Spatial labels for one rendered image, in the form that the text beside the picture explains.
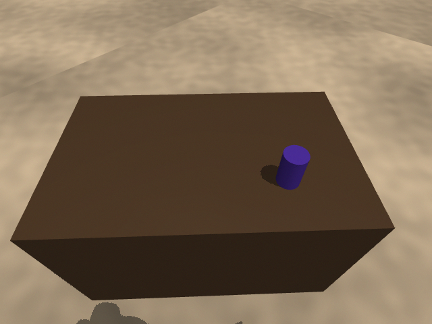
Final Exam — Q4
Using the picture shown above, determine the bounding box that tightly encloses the can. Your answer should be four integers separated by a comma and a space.
275, 145, 311, 190

